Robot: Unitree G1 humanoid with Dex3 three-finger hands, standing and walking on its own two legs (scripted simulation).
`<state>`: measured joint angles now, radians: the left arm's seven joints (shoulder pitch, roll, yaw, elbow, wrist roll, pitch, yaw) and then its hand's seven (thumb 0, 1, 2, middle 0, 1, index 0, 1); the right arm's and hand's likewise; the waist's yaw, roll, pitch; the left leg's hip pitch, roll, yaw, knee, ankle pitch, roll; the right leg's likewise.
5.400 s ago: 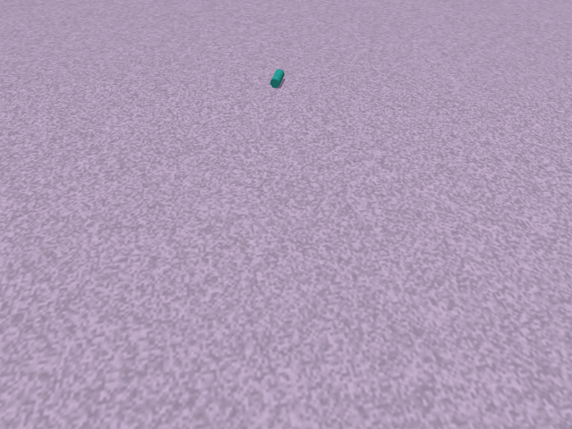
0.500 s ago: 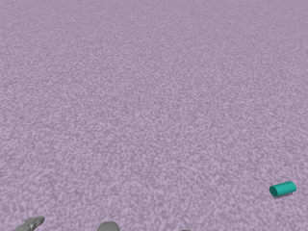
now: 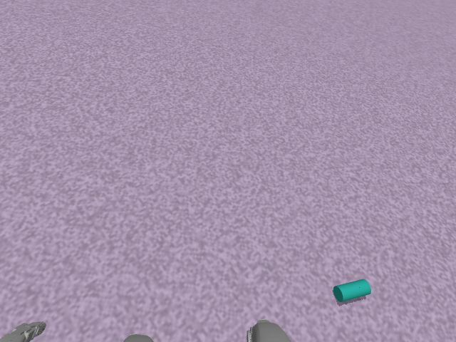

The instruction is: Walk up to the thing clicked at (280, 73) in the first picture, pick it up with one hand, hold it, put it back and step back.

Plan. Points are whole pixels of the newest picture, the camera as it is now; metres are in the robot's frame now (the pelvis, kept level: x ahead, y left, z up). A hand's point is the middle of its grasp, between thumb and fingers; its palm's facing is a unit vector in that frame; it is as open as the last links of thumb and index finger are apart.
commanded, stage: walk up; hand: left
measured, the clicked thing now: (352, 290) +0.41 -0.64 -0.71
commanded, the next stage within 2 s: none
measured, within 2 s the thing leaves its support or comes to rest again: neither
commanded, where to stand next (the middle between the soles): +0.12 -0.90 m, yaw +8 degrees
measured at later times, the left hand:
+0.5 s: hand out of the picture +0.14 +0.08 -0.15, palm faces -0.06 -0.95 -0.31, open 7.4 cm
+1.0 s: hand out of the picture +0.14 -0.15 -0.15, palm faces -0.02 -0.95 -0.32, open 7.4 cm
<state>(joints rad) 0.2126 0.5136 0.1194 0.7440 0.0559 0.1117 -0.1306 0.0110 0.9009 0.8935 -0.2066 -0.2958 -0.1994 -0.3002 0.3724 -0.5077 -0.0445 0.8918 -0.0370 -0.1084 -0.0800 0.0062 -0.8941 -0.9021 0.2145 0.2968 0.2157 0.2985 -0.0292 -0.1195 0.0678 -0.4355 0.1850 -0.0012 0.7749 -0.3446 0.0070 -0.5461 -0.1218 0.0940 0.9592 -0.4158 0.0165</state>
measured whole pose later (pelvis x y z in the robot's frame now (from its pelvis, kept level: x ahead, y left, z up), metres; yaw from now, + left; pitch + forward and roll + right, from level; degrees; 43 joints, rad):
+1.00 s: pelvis +0.07 -0.43 +0.00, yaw +4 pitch -2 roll +0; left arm 0.23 0.45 0.06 0.74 0.06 0.11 -0.07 0.01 0.90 0.89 -0.21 -0.30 -0.20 -0.30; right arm 0.37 -0.41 -0.02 0.90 -0.01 -0.11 -0.10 0.00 -0.90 -0.90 0.21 0.30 0.21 0.30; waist 0.02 -0.11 0.11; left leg -0.42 0.00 0.09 0.77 -0.32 0.06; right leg -0.48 0.08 0.04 1.02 -0.47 -0.04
